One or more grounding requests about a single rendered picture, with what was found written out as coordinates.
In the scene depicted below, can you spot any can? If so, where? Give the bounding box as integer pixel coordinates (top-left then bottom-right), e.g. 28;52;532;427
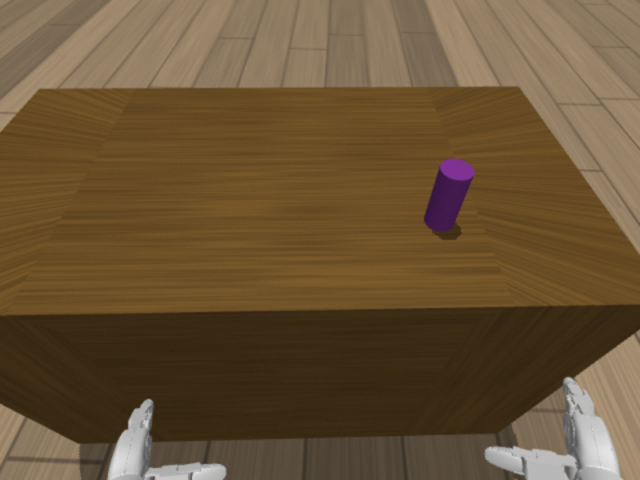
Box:
424;159;475;232

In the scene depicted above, can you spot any right robot hand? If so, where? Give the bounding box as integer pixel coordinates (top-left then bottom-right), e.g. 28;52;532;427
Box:
485;377;621;480

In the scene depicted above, can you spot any left robot hand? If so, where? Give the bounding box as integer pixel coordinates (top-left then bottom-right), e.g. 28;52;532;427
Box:
107;399;226;480

